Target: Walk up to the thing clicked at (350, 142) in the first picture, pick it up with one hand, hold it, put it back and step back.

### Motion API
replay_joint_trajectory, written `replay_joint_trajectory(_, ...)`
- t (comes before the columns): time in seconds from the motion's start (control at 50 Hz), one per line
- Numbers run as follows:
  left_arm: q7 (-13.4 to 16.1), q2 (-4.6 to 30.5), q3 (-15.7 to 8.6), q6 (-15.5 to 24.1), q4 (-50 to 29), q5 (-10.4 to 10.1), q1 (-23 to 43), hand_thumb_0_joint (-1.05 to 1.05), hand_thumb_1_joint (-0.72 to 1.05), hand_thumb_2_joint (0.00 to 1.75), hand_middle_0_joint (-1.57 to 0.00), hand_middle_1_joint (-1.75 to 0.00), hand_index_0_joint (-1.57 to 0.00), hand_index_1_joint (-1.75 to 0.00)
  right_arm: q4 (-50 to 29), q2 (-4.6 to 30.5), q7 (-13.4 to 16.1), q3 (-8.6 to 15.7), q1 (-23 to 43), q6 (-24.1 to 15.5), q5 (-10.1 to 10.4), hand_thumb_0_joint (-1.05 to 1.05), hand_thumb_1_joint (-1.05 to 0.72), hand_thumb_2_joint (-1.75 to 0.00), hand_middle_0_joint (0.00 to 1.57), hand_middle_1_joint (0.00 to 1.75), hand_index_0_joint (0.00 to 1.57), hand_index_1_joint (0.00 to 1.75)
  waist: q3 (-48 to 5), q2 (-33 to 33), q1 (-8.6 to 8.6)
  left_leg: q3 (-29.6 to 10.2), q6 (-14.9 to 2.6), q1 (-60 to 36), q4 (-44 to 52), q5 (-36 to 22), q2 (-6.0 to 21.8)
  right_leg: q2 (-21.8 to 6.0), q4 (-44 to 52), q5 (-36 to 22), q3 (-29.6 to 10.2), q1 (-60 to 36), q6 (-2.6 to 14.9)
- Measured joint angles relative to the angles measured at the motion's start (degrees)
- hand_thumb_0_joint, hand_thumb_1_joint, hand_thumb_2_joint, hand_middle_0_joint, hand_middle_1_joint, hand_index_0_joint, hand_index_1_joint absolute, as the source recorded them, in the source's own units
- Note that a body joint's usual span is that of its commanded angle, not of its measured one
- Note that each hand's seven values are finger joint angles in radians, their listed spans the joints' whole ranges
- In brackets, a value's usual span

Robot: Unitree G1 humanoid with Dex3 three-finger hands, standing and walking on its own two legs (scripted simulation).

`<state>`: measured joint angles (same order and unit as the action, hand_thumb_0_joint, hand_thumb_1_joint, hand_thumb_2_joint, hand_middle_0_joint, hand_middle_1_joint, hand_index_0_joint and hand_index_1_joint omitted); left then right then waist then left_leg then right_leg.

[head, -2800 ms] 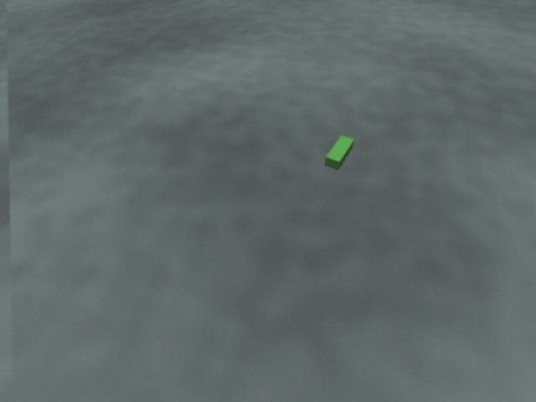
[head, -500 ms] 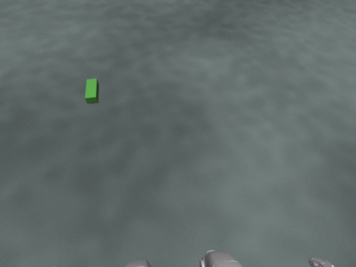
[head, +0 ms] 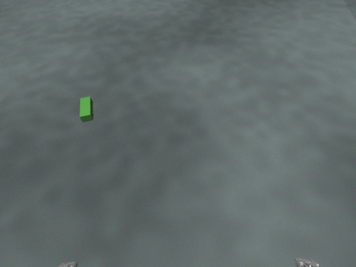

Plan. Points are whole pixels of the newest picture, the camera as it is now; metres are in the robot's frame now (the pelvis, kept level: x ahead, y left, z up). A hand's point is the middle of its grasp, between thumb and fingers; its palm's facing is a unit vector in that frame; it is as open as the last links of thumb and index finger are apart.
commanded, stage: walk up
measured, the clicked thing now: (86, 108) +1.33 +0.80 -0.73
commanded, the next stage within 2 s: stand in 0.22 s
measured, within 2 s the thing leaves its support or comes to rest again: neither
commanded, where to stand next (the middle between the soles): +0.05 +0.02 m, yaw +0 degrees
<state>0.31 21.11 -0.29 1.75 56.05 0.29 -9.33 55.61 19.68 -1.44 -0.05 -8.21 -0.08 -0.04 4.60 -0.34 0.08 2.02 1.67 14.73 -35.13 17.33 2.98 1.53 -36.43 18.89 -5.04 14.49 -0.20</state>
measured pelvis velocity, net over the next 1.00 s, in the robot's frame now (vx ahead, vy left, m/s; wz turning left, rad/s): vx -0.01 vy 0.02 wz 0.01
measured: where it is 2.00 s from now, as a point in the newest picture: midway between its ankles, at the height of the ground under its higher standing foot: outside the picture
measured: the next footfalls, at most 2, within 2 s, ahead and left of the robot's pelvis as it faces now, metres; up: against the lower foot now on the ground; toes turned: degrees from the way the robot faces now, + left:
none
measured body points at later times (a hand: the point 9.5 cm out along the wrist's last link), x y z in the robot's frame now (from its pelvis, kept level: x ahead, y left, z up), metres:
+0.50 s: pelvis +0.00 +0.01 +0.02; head +0.00 +0.01 +0.47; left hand +0.10 +0.31 -0.11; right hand +0.06 -0.30 -0.11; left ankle +0.02 +0.14 -0.73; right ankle +0.01 -0.13 -0.73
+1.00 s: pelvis -0.01 +0.02 +0.02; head -0.01 +0.02 +0.47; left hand +0.05 +0.32 -0.11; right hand +0.08 -0.28 -0.11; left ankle +0.02 +0.14 -0.73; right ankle +0.01 -0.13 -0.73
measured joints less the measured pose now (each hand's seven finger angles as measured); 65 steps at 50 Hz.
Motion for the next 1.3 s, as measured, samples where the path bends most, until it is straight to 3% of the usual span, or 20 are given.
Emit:
replay_joint_trajectory(0.24, -0.1, -0.7, 0.4, -0.3, 5.2, 0.2, 4.5, 0.0, 0.9, 0.9, -0.21, -0.3, -0.21, -0.3, 5.9, 1.8, 0.1, 0.9, 3.0, 0.2, 0.0, 0.01, -0.9, -0.9, 0.21, 0.3, 0.2, 0.3, -0.6, -0.5, -1.26, 1.9, -0.23, -4.3, 8.4, -4.2, 0.1, 0.0, 8.3, -4.7, -1.8, -3.6, -0.59)
replay_joint_trajectory(0.44, -0.5, -0.6, 0.4, -0.9, 8.1, 0.3, 5.9, 0.0, 0.9, 0.9, -0.21, -0.3, -0.21, -0.3, 9.8, 1.0, 0.4, 0.9, 2.5, -0.1, -0.4, 0.01, -0.9, -0.9, 0.21, 0.3, 0.2, 0.3, -1.1, 0.9, -1.63, 1.2, -0.52, -7.3, 14.4, -7.5, -0.7, -1.0, 14.7, -7.9, -1.0, -7.1, -1.15)
replay_joint_trajectory(0.9, -0.5, -0.6, 0.2, -1.3, 9.7, 0.6, 1.8, 0.0, 0.9, 0.9, -0.21, -0.3, -0.21, -0.3, 10.0, -0.1, 0.3, 1.2, 3.2, -0.1, -0.6, 0.0, -0.9, -0.9, 0.21, 0.3, 0.2, 0.3, -1.5, 0.6, -0.24, 0.4, -1.3, -6.9, 15.4, -8.8, -1.7, -2.1, 16.7, -9.3, -0.2, -7.7, -1.9)
replay_joint_trajectory(1.3, -0.5, -0.7, 0.5, -1.2, 8.3, 0.7, 1.6, 0.0, 0.9, 0.9, -0.21, -0.3, -0.21, -0.3, 10.2, 0.3, 0.2, 1.2, 2.4, 0.1, -0.4, 0.0, -0.9, -0.9, 0.21, 0.3, 0.2, 0.3, -1.3, 0.7, -0.54, -0.2, -1.32, -6.5, 15.3, -8.4, -1.9, -2.3, 16.5, -8.7, 0.4, -7.4, -1.88)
